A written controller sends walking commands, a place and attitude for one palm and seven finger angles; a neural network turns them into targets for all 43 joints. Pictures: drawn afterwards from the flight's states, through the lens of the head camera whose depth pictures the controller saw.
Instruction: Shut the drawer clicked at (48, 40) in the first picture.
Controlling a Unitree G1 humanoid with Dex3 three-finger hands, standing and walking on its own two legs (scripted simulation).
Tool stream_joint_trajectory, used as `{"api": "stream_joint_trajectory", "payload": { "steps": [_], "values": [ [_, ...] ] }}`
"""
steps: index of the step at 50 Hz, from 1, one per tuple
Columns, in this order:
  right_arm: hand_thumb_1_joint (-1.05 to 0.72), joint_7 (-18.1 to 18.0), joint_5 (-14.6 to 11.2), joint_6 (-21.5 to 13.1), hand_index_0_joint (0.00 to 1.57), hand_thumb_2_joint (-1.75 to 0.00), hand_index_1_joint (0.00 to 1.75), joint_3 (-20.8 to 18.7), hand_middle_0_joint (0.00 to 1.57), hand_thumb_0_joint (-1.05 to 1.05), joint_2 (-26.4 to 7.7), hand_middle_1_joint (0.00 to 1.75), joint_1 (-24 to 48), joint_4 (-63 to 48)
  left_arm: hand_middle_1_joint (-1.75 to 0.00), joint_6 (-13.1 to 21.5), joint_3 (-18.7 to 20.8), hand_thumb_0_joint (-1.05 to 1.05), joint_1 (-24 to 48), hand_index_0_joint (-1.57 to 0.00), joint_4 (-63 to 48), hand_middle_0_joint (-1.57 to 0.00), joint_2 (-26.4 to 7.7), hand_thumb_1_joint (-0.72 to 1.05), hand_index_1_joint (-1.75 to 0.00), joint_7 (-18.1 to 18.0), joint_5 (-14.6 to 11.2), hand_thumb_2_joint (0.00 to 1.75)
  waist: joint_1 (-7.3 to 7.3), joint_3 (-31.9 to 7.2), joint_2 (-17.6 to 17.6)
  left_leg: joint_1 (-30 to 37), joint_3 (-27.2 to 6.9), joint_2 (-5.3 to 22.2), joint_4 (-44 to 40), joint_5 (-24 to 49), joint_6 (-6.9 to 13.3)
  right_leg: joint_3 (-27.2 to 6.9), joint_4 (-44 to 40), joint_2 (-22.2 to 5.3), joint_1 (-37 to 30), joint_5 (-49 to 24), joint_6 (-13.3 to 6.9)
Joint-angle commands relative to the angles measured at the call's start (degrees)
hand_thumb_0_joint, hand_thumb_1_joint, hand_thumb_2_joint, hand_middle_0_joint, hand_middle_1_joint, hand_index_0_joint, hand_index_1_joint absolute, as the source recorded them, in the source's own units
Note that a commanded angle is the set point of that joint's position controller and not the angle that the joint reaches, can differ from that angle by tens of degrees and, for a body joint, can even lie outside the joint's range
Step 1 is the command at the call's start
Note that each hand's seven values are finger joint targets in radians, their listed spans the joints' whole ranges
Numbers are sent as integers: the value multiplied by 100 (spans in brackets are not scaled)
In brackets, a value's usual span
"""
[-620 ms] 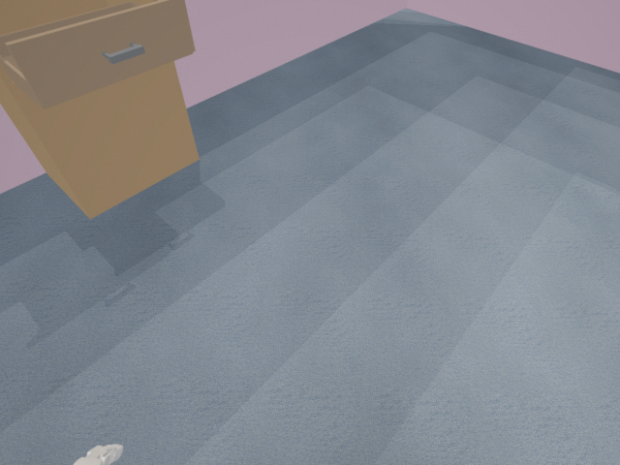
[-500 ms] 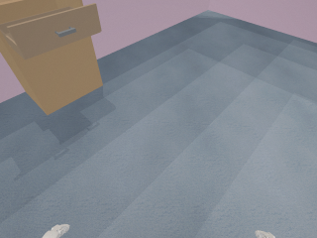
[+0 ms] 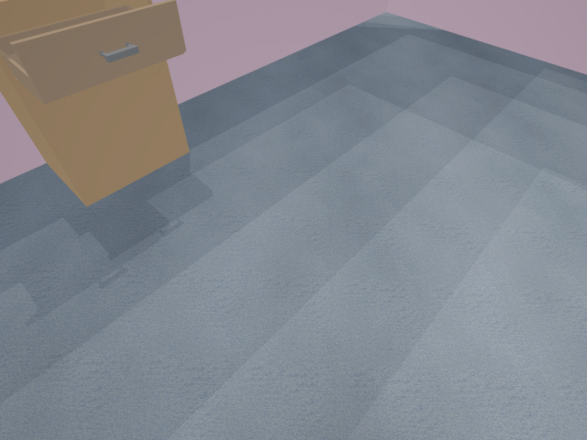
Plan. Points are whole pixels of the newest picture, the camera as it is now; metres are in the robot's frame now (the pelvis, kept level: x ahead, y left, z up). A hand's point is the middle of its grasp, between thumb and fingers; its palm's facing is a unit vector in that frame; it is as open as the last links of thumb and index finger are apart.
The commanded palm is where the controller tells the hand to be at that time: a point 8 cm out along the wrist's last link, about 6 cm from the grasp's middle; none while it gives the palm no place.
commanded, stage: stand and wait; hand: left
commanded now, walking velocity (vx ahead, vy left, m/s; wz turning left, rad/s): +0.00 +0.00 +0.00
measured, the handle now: (118, 51) +1.23 +0.66 -0.05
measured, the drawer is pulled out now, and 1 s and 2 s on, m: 0.23 0.23 0.23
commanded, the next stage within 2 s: look at it before walking up in 0.22 s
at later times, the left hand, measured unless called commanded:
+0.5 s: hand out of the picture +0.07 +0.24 -0.15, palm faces -0.04 -0.94 -0.33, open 7.4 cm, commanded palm none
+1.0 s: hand out of the picture +0.06 +0.24 -0.16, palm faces -0.03 -0.95 -0.33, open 7.4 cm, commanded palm none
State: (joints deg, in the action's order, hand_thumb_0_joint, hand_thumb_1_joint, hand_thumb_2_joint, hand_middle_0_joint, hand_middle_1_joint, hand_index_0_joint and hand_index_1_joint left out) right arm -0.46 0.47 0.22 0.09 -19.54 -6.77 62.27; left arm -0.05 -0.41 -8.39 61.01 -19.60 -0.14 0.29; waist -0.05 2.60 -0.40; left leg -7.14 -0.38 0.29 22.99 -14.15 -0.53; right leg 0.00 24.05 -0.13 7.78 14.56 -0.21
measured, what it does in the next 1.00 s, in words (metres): stands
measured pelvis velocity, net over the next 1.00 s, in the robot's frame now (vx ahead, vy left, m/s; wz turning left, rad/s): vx -0.01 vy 0.00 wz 0.00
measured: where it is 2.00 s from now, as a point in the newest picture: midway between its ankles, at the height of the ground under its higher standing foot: (297, 412)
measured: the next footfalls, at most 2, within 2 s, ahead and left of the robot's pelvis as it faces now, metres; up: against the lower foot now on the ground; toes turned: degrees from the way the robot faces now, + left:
right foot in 1.56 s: +0.30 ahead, -0.13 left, +0.00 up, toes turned -10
left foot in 1.94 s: +0.45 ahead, +0.12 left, +0.00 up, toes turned +11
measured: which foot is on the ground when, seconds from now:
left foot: down 0.00-1.00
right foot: down 0.00-1.00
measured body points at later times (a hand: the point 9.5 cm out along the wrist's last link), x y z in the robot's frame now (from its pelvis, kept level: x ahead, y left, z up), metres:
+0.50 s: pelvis -0.01 +0.00 +0.00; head -0.01 +0.00 +0.45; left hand +0.07 +0.29 -0.13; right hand +0.06 -0.30 -0.13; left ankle -0.02 +0.13 -0.74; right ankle -0.02 -0.12 -0.74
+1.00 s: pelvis -0.01 +0.00 +0.00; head -0.01 +0.00 +0.45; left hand +0.06 +0.29 -0.13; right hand +0.07 -0.29 -0.13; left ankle -0.02 +0.13 -0.74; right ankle -0.02 -0.12 -0.74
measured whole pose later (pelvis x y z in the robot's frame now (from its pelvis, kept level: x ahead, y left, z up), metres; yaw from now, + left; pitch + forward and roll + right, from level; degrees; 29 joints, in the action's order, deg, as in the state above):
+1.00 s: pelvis -0.01 +0.00 +0.00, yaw +0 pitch -2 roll +0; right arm -0.3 0.6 0.0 0.5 -18.8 -6.7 63.8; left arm 0.1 -0.6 -8.3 62.4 -19.0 -0.4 0.5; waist -0.1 1.5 -0.5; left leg -7.4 -0.1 0.5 21.5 -12.5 -0.6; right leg -0.2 22.2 0.0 7.9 12.7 -0.1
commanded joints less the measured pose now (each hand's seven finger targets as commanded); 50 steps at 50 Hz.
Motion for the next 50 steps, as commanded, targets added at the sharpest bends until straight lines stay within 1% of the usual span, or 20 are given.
{"api": "stream_joint_trajectory", "payload": {
  "steps": [1,6,9,11,18,19,22,28,29,34,35,36,38,39,41,46,47,48,49,50],
  "values": [
    [-90,-50,9,-186,20,-90,30,-215,20,0,-1125,30,381,-336,-30,144,244,0,315,-20,-359,-20,-1182,90,-30,-75,14,90,-13,-469,1,27,-407,613,-336,1101,221,-569,-411,-695,-49,-1258,-176],
    [-90,-48,6,-202,20,-90,30,-203,20,0,-1143,30,338,-271,-30,152,240,0,303,-20,-308,-20,-1184,90,-30,-71,14,90,-19,-517,-14,52,-430,636,-391,1096,223,-597,-446,-686,-71,-1202,-176],
    [-90,-43,1,-203,20,-90,30,-206,20,0,-1140,30,326,-239,-30,150,246,0,315,-20,-290,-20,-1178,90,-30,-72,23,90,-25,-485,23,33,-433,643,-409,1085,222,-577,-469,-677,-65,-1147,-163],
    [-90,-40,4,-201,20,-90,30,-206,20,0,-1123,30,320,-233,-30,151,244,0,330,-20,-292,-20,-1172,90,-30,-69,25,90,-19,-411,-53,-18,-444,633,-446,973,215,-610,-512,-681,-14,-1037,-165],
    [-90,-28,10,-194,20,-90,30,-208,20,0,-1113,30,312,-210,-30,157,239,0,355,-20,-289,-20,-1164,90,-30,-59,32,90,-3,-335,-55,-43,-457,621,-493,807,199,-656,-612,-673,99,-785,-166],
    [-90,-25,6,-189,20,-90,30,-202,20,0,-1124,30,295,-209,-30,155,241,0,348,-20,-298,-20,-1171,90,-30,-61,35,90,-10,-341,11,-67,-463,624,-484,774,197,-646,-616,-667,97,-708,-160],
    [-90,-21,12,-198,20,-90,30,-198,20,0,-1119,30,307,-203,-30,147,233,0,338,-20,-300,-20,-1159,90,-30,-51,33,90,-21,-293,18,-85,-483,619,-524,696,208,-662,-639,-655,154,-565,-153],
    [-90,-28,3,-213,20,-90,30,-207,20,0,-1118,30,311,-199,-30,166,233,0,302,-20,-275,-20,-1158,90,-30,-53,31,90,-17,-431,12,18,-458,642,-468,962,205,-641,-586,-673,71,-953,-155],
    [-90,-26,-3,-209,20,-90,30,-208,20,0,-1118,30,283,-205,-30,172,239,0,289,-20,-282,-20,-1160,90,-30,-59,36,90,-8,-524,-21,45,-470,647,-440,1040,209,-632,-562,-679,8,-1049,-161],
    [-90,-33,-6,-213,20,-90,30,-210,20,0,-1124,30,294,-198,-30,175,239,0,261,-20,-261,-20,-1154,90,-30,-64,32,90,-14,-535,16,94,-457,662,-437,1159,205,-605,-537,-683,-20,-1212,-155],
    [-90,-33,-2,-213,20,-90,30,-205,20,0,-1119,30,320,-186,-30,173,231,0,262,-20,-243,-20,-1153,90,-30,-61,30,90,-19,-499,69,85,-442,665,-449,1138,205,-598,-546,-693,-5,-1196,-151],
    [-90,-33,-5,-209,20,-90,30,-201,20,0,-1118,30,303,-189,-30,173,228,0,269,-20,-245,-20,-1167,90,-30,-62,28,90,-9,-521,10,83,-453,666,-450,1156,205,-601,-551,-689,-40,-1215,-152],
    [-90,-32,-4,-204,20,-90,30,-199,20,0,-1135,30,334,-174,-30,165,221,0,272,-20,-229,-20,-1162,90,-30,-57,28,90,-11,-413,32,66,-458,658,-497,1052,199,-608,-583,-676,34,-1098,-146],
    [-90,-31,-9,-202,20,-90,30,-204,20,0,-1133,30,294,-186,-30,169,231,0,265,-20,-237,-20,-1158,90,-30,-63,35,90,-8,-467,-6,70,-465,667,-478,1096,204,-599,-569,-676,0,-1127,-146],
    [-90,-34,-5,-214,20,-90,30,-205,20,0,-1132,30,324,-180,-30,165,228,0,251,-20,-231,-20,-1154,90,-30,-61,31,90,-21,-496,82,102,-469,665,-480,1149,210,-590,-565,-686,-32,-1156,-139],
    [-90,-34,-3,-211,20,-90,30,-197,20,0,-1148,30,329,-185,-30,164,225,0,267,-20,-219,-20,-1165,90,-30,-58,33,90,-19,-437,53,78,-481,664,-527,1118,206,-590,-590,-676,-17,-1119,-138],
    [-90,-15,19,-163,20,-90,30,-86,20,0,-674,30,150,-81,-30,109,135,0,36,-20,-107,-20,-695,90,-30,-74,22,90,-21,-524,19,88,-391,648,-486,807,149,-544,-615,-672,-51,-732,-67],
    [-90,4,47,-101,20,-90,30,-18,20,0,-392,30,-82,-6,-30,42,72,0,-192,-20,-16,-20,-435,90,-30,-79,38,90,-21,-501,-12,43,-321,587,-401,247,109,-543,-572,-632,6,9,-45],
    [-90,19,61,-67,20,-90,30,-33,20,0,-360,30,-212,18,-30,14,78,0,-363,-20,5,-20,-423,90,-30,-66,64,90,-44,-415,-93,-64,-308,538,-305,-390,138,-608,-605,-608,132,729,-76],
    [-90,31,84,-46,20,-90,30,-56,20,0,-381,30,-264,13,-30,-12,107,0,-409,-20,2,-20,-475,90,-30,-32,82,90,-48,-106,-161,-385,-296,474,-279,-1040,158,-719,-664,-587,312,1369,-125]
  ]
}}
